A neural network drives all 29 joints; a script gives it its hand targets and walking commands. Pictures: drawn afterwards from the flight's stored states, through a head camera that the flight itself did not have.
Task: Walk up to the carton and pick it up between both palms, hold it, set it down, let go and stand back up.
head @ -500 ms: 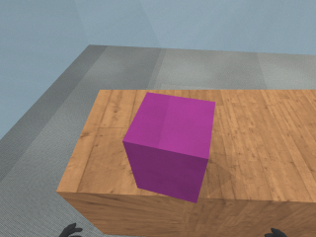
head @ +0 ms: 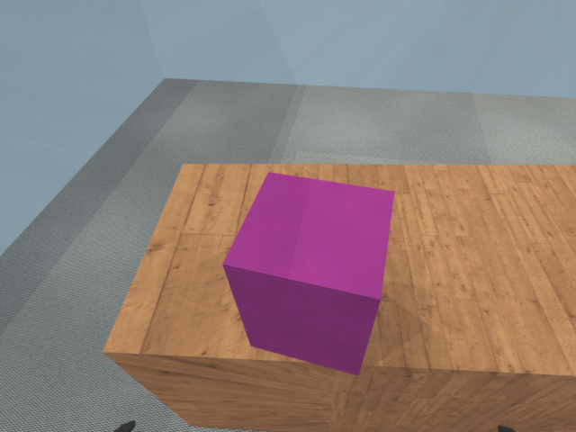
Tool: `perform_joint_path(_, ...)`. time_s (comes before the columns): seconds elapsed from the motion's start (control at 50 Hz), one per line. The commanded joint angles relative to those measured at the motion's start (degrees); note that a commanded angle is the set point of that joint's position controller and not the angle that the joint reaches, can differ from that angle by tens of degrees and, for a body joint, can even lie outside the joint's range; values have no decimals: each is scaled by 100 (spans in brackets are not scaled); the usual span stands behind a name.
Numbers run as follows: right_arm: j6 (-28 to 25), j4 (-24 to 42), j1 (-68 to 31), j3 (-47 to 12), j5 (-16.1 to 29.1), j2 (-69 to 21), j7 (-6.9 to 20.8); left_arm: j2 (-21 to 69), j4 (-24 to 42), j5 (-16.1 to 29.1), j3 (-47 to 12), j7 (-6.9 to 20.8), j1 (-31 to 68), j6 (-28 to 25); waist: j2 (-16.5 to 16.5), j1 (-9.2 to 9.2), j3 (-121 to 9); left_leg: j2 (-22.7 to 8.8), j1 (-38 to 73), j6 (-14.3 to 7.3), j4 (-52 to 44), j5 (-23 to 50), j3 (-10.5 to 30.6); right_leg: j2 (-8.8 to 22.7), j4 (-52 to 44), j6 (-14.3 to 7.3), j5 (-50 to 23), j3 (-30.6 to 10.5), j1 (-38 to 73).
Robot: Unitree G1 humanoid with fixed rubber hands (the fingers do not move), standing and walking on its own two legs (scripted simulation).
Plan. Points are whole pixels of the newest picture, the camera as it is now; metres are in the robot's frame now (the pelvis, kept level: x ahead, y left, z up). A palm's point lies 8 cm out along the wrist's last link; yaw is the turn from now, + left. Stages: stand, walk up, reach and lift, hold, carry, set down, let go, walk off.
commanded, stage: stand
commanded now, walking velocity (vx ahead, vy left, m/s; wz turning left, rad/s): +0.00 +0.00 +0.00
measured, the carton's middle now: (314, 277) +0.36 -0.01 -0.02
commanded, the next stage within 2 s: none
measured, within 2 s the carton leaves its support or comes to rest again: neither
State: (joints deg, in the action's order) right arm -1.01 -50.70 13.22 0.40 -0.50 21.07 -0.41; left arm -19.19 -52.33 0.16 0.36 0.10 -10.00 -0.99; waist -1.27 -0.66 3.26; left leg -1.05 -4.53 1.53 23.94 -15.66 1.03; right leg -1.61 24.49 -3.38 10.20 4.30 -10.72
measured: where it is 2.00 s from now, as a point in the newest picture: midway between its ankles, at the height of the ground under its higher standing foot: outside the picture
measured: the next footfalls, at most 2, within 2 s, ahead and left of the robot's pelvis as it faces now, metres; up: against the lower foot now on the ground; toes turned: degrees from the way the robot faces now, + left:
none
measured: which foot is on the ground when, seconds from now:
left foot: down 0.00-1.00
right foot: down 0.00-1.00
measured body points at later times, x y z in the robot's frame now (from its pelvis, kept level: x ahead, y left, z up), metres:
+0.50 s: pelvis +0.00 +0.00 +0.00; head +0.00 -0.01 +0.45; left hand +0.09 +0.30 -0.11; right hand +0.08 -0.31 -0.12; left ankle -0.02 +0.14 -0.74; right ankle +0.04 -0.08 -0.74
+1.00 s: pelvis +0.01 +0.00 +0.00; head +0.01 -0.02 +0.45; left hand +0.10 +0.29 -0.11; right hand +0.08 -0.30 -0.13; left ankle -0.02 +0.14 -0.74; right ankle +0.04 -0.08 -0.74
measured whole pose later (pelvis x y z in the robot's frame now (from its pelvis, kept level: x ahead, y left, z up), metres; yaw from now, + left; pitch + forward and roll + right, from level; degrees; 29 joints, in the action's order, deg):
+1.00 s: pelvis +0.01 +0.00 +0.00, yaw +0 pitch -3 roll +0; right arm -1.3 -56.9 12.2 0.6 -0.6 20.5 -1.2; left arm -18.5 -58.7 0.3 1.3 -0.6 -8.1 -1.3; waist -1.6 0.1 3.0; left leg -1.5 -2.3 1.8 19.4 -14.1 0.9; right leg -2.2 20.8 -3.6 9.1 4.1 -8.9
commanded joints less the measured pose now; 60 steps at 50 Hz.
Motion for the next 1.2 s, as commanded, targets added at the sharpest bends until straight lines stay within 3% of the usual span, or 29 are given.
perform_joint_path(0.0, -112, 285, -40, 260, 7, 997, -83, -1158, 269, 44, 242, -52, 190, -141, 108, 43, -126, -635, -467, -318, -563, 481, 581, 1026, -681, 115, -293, -1085, 278)
perform_joint_path(0.04, -142, 189, -27, 314, -7, 1175, -67, -1219, 239, -19, 285, -55, 354, -170, 382, 35, -315, -565, -408, -337, -613, 577, 512, 951, -618, 122, -371, -1011, 390)
perform_joint_path(0.1, -130, 177, -33, 246, 18, 1043, -65, -1176, 164, 34, 259, -88, 300, -148, 8, 76, -140, -575, -449, -255, -600, 646, 473, 992, -627, 147, -689, -1086, 410)
perform_joint_path(0.12, -117, 131, -110, 227, 21, 955, -69, -1207, 74, 25, 265, -115, 135, -149, 244, -17, -376, -617, -312, -269, -625, 751, 535, 987, -631, 161, -764, -985, 513)
perform_joint_path(0.22, -98, 43, -290, 260, 9, 1001, -111, -1164, -55, -40, 257, -122, 313, -161, 119, -16, -191, -585, -400, -238, -753, 724, 487, 960, -702, 182, -841, -970, 551)
perform_joint_path(0.26, -116, 12, -142, 291, 37, 1092, -127, -1162, -74, -13, 264, -108, 381, -130, 290, 74, -327, -576, -223, -253, -672, 672, 495, 1039, -798, 155, -477, -1062, 440)
perform_joint_path(0.3, -68, -122, -29, 246, 27, 1096, -116, -1137, -124, 74, 277, -116, 242, -131, -68, -43, -59, -511, -461, -239, -705, 413, 425, 1037, -929, 234, -108, -1146, 566)
perform_joint_path(0.36, -74, -86, -241, 289, -13, 988, -85, -1383, -132, 18, 351, -148, 390, -74, 458, 9, 21, -474, -470, -201, -677, 296, 365, 987, -1090, 176, 354, -1101, 242)
perform_joint_path(0.38, -75, -107, -199, 266, 21, 907, -101, -1142, -135, 44, 300, -133, 255, -124, 331, -56, 159, -516, -512, -232, -705, 306, 391, 1062, -1133, 175, 395, -1183, 198)
perform_joint_path(0.42, -106, -164, -1, 300, 25, 1041, -103, -1255, -92, 9, 332, -120, 514, -153, 423, 126, 209, -539, -385, -230, -709, 376, 424, 1057, -1217, 142, 467, -1247, 52)
perform_joint_path(0.48, -106, -156, -62, 280, -12, 927, -98, -1193, -196, 42, 303, -134, 222, -134, -148, -8, -36, -559, -378, -297, -801, 423, 435, 1107, -1052, 108, -23, -1215, 387)
perform_joint_path(0.5, -122, -251, 159, 284, 40, 1014, -113, -1133, -186, 52, 287, -121, 199, -144, 221, 20, -100, -593, -348, -291, -763, 469, 477, 1034, -1041, 148, 30, -1148, 447)
perform_joint_path(0.52, -117, -173, -92, 333, -21, 1100, -140, -1043, -122, 36, 270, -135, 391, -121, 271, 19, -137, -565, -352, -288, -714, 560, 417, 1031, -990, 185, 22, -1106, 348)
perform_joint_path(0.56, -110, -149, -310, 269, -30, 974, -117, -1030, -110, -4, 265, -118, 289, -181, -50, -48, -65, -663, -443, -306, -730, 552, 455, 941, -882, 184, -572, -959, 443)
perform_joint_path(0.58, -120, -199, -67, 294, 0, 1064, -110, -1074, -164, 51, 256, -89, 296, -127, 285, 11, -293, -580, -318, -286, -799, 728, 456, 910, -781, 187, -791, -862, 571)
perform_joint_path(0.62, -77, -206, -56, 264, 3, 950, -143, -1099, -160, 31, 278, -133, 264, -151, 63, 16, -189, -604, -343, -246, -814, 717, 455, 981, -761, 185, -615, -951, 549)
perform_joint_path(0.68, -115, -272, -43, 298, 60, 1119, -110, -1264, -286, 26, 309, -121, 274, -121, 134, 91, -85, -629, -234, -241, -751, 681, 475, 929, -918, 204, -220, -986, 295)
perform_joint_path(0.7, -87, -246, -75, 256, 18, 972, -111, -1298, -263, -6, 367, -147, 293, -138, 161, -21, -122, -622, -300, -196, -776, 575, 441, 964, -938, 231, -148, -1018, 386)
perform_joint_path(0.76, -112, -367, 149, 264, 10, 915, -140, -1130, -217, 31, 273, -93, 468, -111, 204, 198, -28, -640, -227, -250, -763, 540, 438, 945, -974, 183, -72, -1073, 211)
perform_joint_path(0.78, -115, -324, -49, 278, -48, 1008, -124, -1139, -242, 39, 325, -113, 372, -104, -139, 40, -232, -637, -245, -304, -781, 539, 387, 1001, -941, 141, -275, -1073, 415)
perform_joint_path(0.8, -124, -247, -200, 246, -8, 841, -100, -1117, -240, 17, 330, -142, 488, -105, 146, 97, -237, -640, -289, -276, -787, 532, 416, 964, -885, 147, -436, -1000, 465)
perform_joint_path(0.86, -123, -282, -124, 244, -29, 936, -133, -1122, -358, 38, 327, -134, 179, -151, -25, 20, -268, -621, -362, -323, -783, 723, 387, 1032, -816, 147, -961, -1023, 673)
perform_joint_path(0.88, -114, -355, 5, 260, -14, 1024, -161, -1135, -309, 18, 311, -124, 326, -156, 258, 16, -160, -607, -320, -274, -877, 743, 459, 1038, -815, 125, -995, -993, 611)
perform_joint_path(0.9, -140, -346, 106, 263, 41, 966, -138, -1228, -341, 25, 367, -149, 194, -121, 111, 86, -373, -648, -296, -288, -838, 747, 402, 1034, -782, 135, -897, -1056, 708)
perform_joint_path(0.92, -120, -347, -69, 276, 21, 1065, -131, -1094, -315, 58, 308, -122, 287, -122, 287, 66, -286, -647, -293, -314, -806, 809, 442, 993, -736, 157, -853, -982, 588)
perform_joint_path(0.96, -112, -318, -168, 239, -11, 952, -122, -1000, -333, -12, 301, -96, 218, -125, -29, -25, -80, -682, -486, -283, -893, 692, 475, 971, -786, 155, -615, -893, 664)
perform_joint_path(1.06, -103, -373, -57, 334, 33, 992, -122, -1224, -355, -18, 335, -119, 380, -106, 474, 83, -171, -630, -249, -240, -799, 727, 463, 955, -883, 177, -711, -959, 533)
perform_joint_path(1.08, -110, -366, -83, 269, 28, 962, -147, -1046, -374, 12, 316, -120, 271, -93, 234, 13, -274, -626, -197, -241, -743, 800, 356, 1002, -981, 175, -713, -1035, 571)
perform_joint_path(1.18, -147, -446, 73, 285, -5, 1055, -147, -999, -303, 39, 300, -132, 343, -114, 147, 64, -190, -615, -192, -256, -919, 955, 366, 932, -784, 171, -1020, -878, 618)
